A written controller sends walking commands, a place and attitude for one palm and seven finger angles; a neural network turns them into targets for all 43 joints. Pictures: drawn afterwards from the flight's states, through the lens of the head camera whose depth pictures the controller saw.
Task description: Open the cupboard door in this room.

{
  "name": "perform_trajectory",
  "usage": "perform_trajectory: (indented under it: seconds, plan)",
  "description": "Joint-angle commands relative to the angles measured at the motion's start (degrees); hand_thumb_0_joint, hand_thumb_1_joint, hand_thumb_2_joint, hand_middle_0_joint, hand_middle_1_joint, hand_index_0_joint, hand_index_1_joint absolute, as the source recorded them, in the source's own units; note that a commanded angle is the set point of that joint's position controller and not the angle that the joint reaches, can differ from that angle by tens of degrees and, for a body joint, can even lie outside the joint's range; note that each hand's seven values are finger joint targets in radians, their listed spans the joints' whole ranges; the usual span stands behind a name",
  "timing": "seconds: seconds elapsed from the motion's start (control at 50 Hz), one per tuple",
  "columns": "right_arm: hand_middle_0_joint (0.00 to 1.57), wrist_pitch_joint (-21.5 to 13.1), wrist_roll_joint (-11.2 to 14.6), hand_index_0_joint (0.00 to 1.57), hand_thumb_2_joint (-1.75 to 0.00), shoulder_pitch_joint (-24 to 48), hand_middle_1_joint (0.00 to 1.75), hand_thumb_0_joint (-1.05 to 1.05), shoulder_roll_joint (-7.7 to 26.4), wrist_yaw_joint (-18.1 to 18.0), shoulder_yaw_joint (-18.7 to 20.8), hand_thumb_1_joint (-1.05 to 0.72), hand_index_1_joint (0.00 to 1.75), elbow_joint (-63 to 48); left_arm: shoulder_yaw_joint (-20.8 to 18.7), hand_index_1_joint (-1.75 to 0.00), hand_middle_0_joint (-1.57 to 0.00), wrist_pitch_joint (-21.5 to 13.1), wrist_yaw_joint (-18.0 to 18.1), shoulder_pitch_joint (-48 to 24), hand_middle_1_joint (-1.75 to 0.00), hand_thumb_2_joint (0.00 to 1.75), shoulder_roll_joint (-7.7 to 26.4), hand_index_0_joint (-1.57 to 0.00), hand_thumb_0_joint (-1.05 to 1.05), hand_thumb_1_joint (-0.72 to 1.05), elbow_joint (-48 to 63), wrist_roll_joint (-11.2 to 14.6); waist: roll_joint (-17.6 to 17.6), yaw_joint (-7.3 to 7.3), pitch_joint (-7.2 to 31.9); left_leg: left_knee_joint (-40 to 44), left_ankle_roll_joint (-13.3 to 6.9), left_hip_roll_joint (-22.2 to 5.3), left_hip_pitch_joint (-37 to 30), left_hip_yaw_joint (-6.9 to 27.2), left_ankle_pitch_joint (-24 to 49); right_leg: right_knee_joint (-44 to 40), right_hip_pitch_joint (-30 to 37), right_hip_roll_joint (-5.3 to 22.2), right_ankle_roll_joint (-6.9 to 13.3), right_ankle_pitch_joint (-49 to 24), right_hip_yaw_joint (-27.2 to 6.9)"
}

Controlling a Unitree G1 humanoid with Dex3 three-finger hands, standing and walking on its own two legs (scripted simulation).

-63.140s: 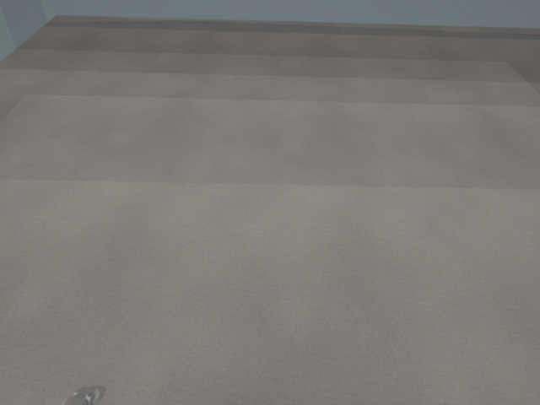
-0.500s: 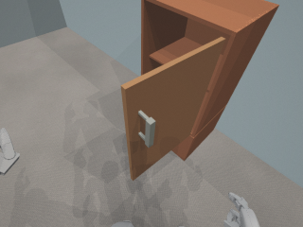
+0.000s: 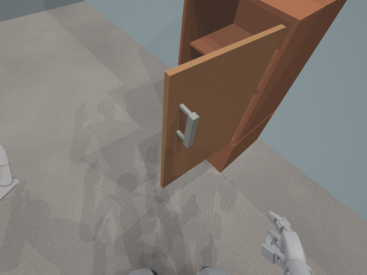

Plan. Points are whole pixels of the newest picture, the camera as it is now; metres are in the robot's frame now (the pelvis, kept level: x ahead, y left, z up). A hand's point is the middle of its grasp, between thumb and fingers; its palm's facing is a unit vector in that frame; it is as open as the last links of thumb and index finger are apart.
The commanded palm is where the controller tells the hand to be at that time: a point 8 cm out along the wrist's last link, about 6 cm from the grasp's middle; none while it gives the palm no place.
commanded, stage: stop stepping back and stand still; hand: left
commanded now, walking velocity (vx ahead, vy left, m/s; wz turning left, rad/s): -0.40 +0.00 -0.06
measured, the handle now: (185, 126) +0.47 +0.02 +0.00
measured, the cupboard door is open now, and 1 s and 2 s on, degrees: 85 85 85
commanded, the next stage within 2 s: let the arm hang, fingers relaxed in 0.86 s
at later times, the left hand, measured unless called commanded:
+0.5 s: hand out of the picture +0.11 +0.24 +0.16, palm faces +0.44 -0.81 -0.39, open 7.4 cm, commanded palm +0.06 +0.27 +0.18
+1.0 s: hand out of the picture +0.11 +0.24 +0.12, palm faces +0.32 -0.83 -0.46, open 7.4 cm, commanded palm none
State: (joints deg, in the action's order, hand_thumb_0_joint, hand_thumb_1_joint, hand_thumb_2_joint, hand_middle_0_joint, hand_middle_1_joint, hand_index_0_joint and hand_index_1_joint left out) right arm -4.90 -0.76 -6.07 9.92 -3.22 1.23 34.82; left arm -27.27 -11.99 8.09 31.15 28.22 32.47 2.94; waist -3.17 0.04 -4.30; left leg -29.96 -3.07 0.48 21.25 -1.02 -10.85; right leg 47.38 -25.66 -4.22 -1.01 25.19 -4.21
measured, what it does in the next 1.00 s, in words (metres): walks backwards: right foot, then left foot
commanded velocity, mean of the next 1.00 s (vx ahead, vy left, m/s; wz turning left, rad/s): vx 0.10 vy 0.03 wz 0.00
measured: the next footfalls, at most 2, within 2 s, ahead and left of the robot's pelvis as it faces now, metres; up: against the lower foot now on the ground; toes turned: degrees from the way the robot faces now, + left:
right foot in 0.26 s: -0.11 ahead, -0.11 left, +0.00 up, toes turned -4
left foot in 0.52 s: -0.04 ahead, +0.09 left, +0.00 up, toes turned -4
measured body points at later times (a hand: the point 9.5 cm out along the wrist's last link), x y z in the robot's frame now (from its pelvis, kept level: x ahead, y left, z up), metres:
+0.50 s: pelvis -0.09 -0.02 +0.00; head -0.12 -0.01 +0.45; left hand +0.08 +0.28 +0.18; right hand +0.00 -0.30 -0.09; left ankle -0.06 +0.08 -0.73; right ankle -0.16 -0.11 -0.74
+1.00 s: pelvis -0.12 -0.01 +0.00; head -0.12 -0.02 +0.45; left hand +0.08 +0.28 +0.15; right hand +0.01 -0.26 -0.10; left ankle -0.08 +0.09 -0.74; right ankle -0.15 -0.11 -0.73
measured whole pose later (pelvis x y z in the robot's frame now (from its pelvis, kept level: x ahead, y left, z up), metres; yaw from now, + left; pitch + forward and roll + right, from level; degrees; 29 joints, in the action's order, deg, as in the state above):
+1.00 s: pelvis -0.12 -0.01 +0.00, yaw -4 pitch +0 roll +0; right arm -8.3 0.0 -11.8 12.8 -1.8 -0.2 41.2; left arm -19.0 -11.1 6.9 25.4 21.5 14.8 0.6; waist 1.2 -1.0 -0.7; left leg -28.4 -1.5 0.9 15.9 -0.7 -12.1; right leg 29.2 -11.8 -1.6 1.4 16.0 2.3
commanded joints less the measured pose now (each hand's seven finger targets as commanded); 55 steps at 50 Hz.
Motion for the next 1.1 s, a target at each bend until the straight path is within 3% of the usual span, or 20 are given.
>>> perform_trajectory:
  seconds: [0.0, 0.12, 0.18, 0.22, 0.26, 0.28, 0.36, 0.44, 0.5, 0.54, 0.58, 0.66, 0.7, 0.74, 0.78, 0.92, 0.94, 0.96, 1.02, 1.08]
  plan:
    - [0.20, -5.19, 0.33, 0.20, -0.90, -0.87, 0.30, 0.00, 8.97, 0.76, 3.30, -0.90, 0.30, -5.87, -3.35, -0.30, -0.20, -2.87, 1.04, 2.03, -0.30, 0.90, 4.37, -0.20, 0.00, 0.90, 14.97, 0.28, 11.67, 0.29, 17.40, 8.60, -4.84, -18.81, -18.36, 8.40, 43.15, 10.21, -0.31, 0.69, -0.79, 2.17, 2.09]
    - [0.20, -5.10, 0.36, 0.20, -0.90, 0.27, 0.30, 0.00, 8.32, -0.14, 1.00, -0.90, 0.30, -7.83, -4.69, -0.30, -0.20, 0.91, 2.25, 2.43, -0.30, 0.90, 5.98, -0.20, 0.00, 0.90, 12.15, 1.07, 15.76, 0.78, 11.14, 23.83, -2.69, -14.22, -5.16, 9.09, -17.55, -5.65, 12.32, 0.34, 0.03, 4.36, 7.87]
    - [0.20, -4.21, 0.13, 0.20, -0.90, 0.63, 0.30, 0.00, 8.05, -0.67, 0.28, -0.90, 0.30, -8.72, -4.71, -0.30, -0.20, 1.25, 2.37, 2.97, -0.30, 0.90, 6.33, -0.20, 0.00, 0.90, 12.24, 0.89, 18.75, 0.56, 10.22, 23.72, 2.32, -8.01, 0.12, 3.74, -24.99, -24.77, 24.73, -1.25, 1.88, 1.22, 12.28]
    - [0.20, -2.76, -0.25, 0.20, -0.90, -0.22, 0.30, 0.00, 7.20, -0.33, 0.13, -0.90, 0.30, -8.61, -5.96, -0.30, -0.20, 0.93, 1.91, 4.63, -0.30, 0.90, 8.75, -0.20, 0.00, 0.90, 12.05, 0.66, 6.06, 1.01, 10.89, 3.45, 4.55, -1.24, -4.52, -2.42, -13.51, -37.23, 17.69, 8.56, 5.71, -2.29, 1.94]
    - [0.20, -2.05, -1.15, 0.20, -0.90, 0.01, 0.30, 0.00, 7.82, 0.18, -0.67, -0.90, 0.30, -6.86, -9.11, -0.30, -0.20, -0.69, 2.56, 1.30, -0.30, 0.90, 12.70, -0.20, 0.00, 0.90, 13.56, 0.90, -1.81, -0.26, 11.19, -17.04, 4.06, -2.05, -1.18, 0.00, -5.68, -39.70, 9.45, 23.21, 12.03, -8.93, -11.21]
    - [0.20, -2.39, 0.95, 0.20, -0.90, -3.28, 0.30, 0.00, 7.52, -0.02, 0.38, -0.90, 0.30, -6.05, -5.11, -0.30, -0.20, 0.21, 2.01, 1.36, -0.30, 0.90, 7.55, -0.20, 0.00, 0.90, 7.60, 1.06, -8.68, 0.62, 10.25, -22.53, 4.47, -0.15, 7.35, 1.63, -7.70, -37.15, 14.07, 21.21, 10.65, -6.67, -11.91]
    - [0.20, -3.55, 1.00, 0.20, -0.90, -0.51, 0.30, 0.00, 8.54, -1.36, 0.33, -0.90, 0.30, -5.11, -2.87, -0.30, -0.20, -1.35, 2.01, -5.52, -0.30, 0.90, 6.25, -0.20, 0.00, 0.90, 2.86, -0.50, -0.63, 0.97, 1.99, -14.46, 3.04, -2.89, 6.60, -0.85, -5.95, -33.04, 12.71, 18.25, 8.25, -16.31, -4.82]
    - [0.20, -5.36, 0.81, 0.20, -0.90, -0.89, 0.30, 0.00, 9.17, -2.29, 1.03, -0.90, 0.30, -4.79, -1.51, -0.30, -0.20, -2.64, 2.39, -9.26, -0.30, 0.90, 6.26, -0.20, 0.00, 0.90, 2.53, -1.31, -0.91, 0.19, 1.31, 0.26, 0.93, -1.51, -5.17, -4.12, -4.40, -30.48, 10.21, 16.79, 6.72, -11.76, -5.16]
    - [0.20, -5.85, 0.92, 0.20, -0.90, -2.50, 0.30, 0.00, 10.85, -2.06, 1.89, -0.90, 0.30, -6.27, -2.99, -0.30, -0.20, -3.85, 2.43, -7.45, -0.30, 0.90, 6.74, -0.20, 0.00, 0.90, 7.37, -1.08, 9.07, 0.38, 5.67, 5.59, -1.82, -6.42, -13.93, 3.72, 7.80, -17.78, 10.40, 8.63, 1.67, -21.84, 0.54]
    - [0.20, -6.29, 0.21, 0.20, -0.90, -3.44, 0.30, 0.00, 9.46, -1.68, 1.09, -0.90, 0.30, -5.70, -5.05, -0.30, -0.20, -4.50, 2.16, -3.01, -0.30, 0.90, 7.90, -0.20, 0.00, 0.90, 8.15, -0.99, 16.76, 0.05, 9.53, 9.38, -4.52, -12.55, -18.14, 13.39, 15.60, -8.95, 5.22, 4.02, 0.25, -6.42, 6.23]
    - [0.20, -7.23, -0.23, 0.20, -0.90, -3.30, 0.30, 0.00, 8.93, -1.32, 1.28, -0.90, 0.30, -5.39, -4.56, -0.30, -0.20, -4.52, 2.20, -4.61, -0.30, 0.90, 6.83, -0.20, 0.00, 0.90, 9.67, -1.45, 14.56, 0.42, 6.69, 15.13, -6.26, -16.21, -8.96, 16.51, 4.27, -4.79, 8.70, 4.20, 0.43, 3.89, 5.39]
    - [0.20, -7.12, 0.52, 0.20, -0.90, -2.44, 0.30, 0.00, 8.99, -1.12, 0.64, -0.90, 0.30, -6.22, -5.21, -0.30, -0.20, -3.78, 2.20, 1.37, -0.30, 0.90, 5.77, -0.20, 0.00, 0.90, 6.19, -1.26, 12.29, 0.33, 6.67, 11.63, -1.78, -10.81, -0.34, 5.22, -4.18, -20.45, 19.78, 4.78, 0.76, -7.66, 6.87]
    - [0.20, -6.32, 0.58, 0.20, -0.90, -2.06, 0.30, 0.00, 8.70, -0.77, 0.74, -0.90, 0.30, -6.77, -5.54, -0.30, -0.20, -3.54, 1.83, 2.04, -0.30, 0.90, 5.46, -0.20, 0.00, 0.90, 3.18, -0.82, 5.22, 0.75, 4.48, 6.82, 1.30, -5.65, 2.51, 1.90, -12.19, -27.60, 17.67, 7.30, 2.68, -7.37, -0.59]
    - [0.20, -4.73, 0.72, 0.20, -0.90, -2.65, 0.30, 0.00, 8.27, -0.43, 1.42, -0.90, 0.30, -6.56, -5.79, -0.30, -0.20, -3.05, 1.66, 3.55, -0.30, 0.90, 5.84, -0.20, 0.00, 0.90, 2.19, -0.04, -3.90, 0.83, 4.21, -7.23, 3.13, -1.73, -1.01, -0.04, -7.46, -37.07, 8.87, 16.07, 6.91, 0.18, -15.01]
    - [0.20, -4.42, 0.75, 0.20, -0.90, -3.05, 0.30, 0.00, 7.83, -0.29, 0.70, -0.90, 0.30, -5.79, -3.65, -0.30, -0.20, -3.10, 1.86, -1.34, -0.30, 0.90, 4.82, -0.20, 0.00, 0.90, 2.65, -0.62, -4.18, 1.22, 4.70, -9.66, 3.13, -1.99, -0.21, 1.54, -6.85, -34.04, 12.01, 17.92, 8.72, -11.16, -12.33]
    - [0.20, -5.46, 0.64, 0.20, -0.90, -1.65, 0.30, 0.00, 8.81, -1.94, 0.11, -0.90, 0.30, -6.38, -2.04, -0.30, -0.20, -2.86, 1.61, -6.26, -0.30, 0.90, 5.33, -0.20, 0.00, 0.90, 5.10, -1.37, 9.88, -0.06, 9.95, 8.60, 0.90, -6.51, -12.94, 6.59, 18.48, -22.41, 16.58, 5.01, 0.70, -23.35, 2.46]
    - [0.20, -8.73, 1.74, 0.20, -0.90, 2.43, 0.30, 0.00, 14.73, 3.14, 3.00, -0.90, 0.30, 7.33, 23.17, -0.30, -0.20, 4.01, -5.32, -6.46, -0.30, 0.90, -8.37, -0.20, 0.00, 0.90, -39.81, -3.78, 9.73, 2.44, 4.83, 2.71, 0.34, -7.96, -8.21, 8.74, 29.62, -13.38, 7.50, 6.55, 1.26, -24.45, 6.31]
    - [0.20, -3.29, 0.97, 0.20, -0.90, -1.89, 0.30, 0.00, 17.73, 3.39, 3.67, -0.90, 0.30, 8.17, 20.20, -0.30, -0.20, 9.92, -6.87, -7.74, -0.30, 0.90, -7.20, -0.20, 0.00, 0.90, -42.18, -4.64, 9.60, 0.64, 7.93, 4.56, -1.57, -9.83, -6.54, 9.61, 34.26, -13.72, 10.90, 7.61, 1.84, -16.26, 3.29]
    - [0.20, 0.32, -0.24, 0.20, -0.90, -0.42, 0.30, 0.00, 15.37, 2.97, 1.76, -0.90, 0.30, 7.26, 21.04, -0.30, -0.20, 11.21, -7.56, -10.67, -0.30, 0.90, -6.48, -0.20, 0.00, 0.90, -50.49, -4.81, 1.74, -1.00, 9.49, 6.18, -4.66, -11.44, -1.10, 14.37, 19.66, -12.18, 14.03, 6.01, 2.49, -6.69, 2.70]
    - [0.20, 1.59, -0.26, 0.20, -0.90, 0.57, 0.30, 0.00, 14.76, 3.07, 1.41, -0.90, 0.30, 10.07, 22.02, -0.30, -0.20, 10.29, -7.80, -15.18, -0.30, 0.90, -3.02, -0.20, 0.00, 0.90, -62.23, -5.00, -6.65, -0.66, 12.00, 2.14, -0.41, -5.30, -4.29, 8.76, 12.35, -21.33, 16.65, 10.56, 4.56, -19.45, -2.57]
